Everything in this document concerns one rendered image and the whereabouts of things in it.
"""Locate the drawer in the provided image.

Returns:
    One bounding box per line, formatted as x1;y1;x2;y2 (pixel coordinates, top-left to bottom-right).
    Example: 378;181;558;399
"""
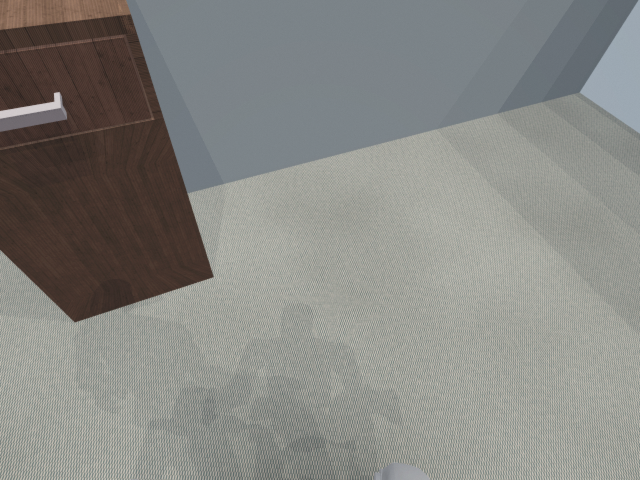
0;34;151;148

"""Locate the cabinet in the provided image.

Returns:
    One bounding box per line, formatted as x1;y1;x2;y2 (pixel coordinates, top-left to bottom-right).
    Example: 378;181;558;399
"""
0;0;214;322

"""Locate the handle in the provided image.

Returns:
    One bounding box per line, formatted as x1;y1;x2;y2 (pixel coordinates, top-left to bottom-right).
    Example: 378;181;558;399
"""
0;92;67;132

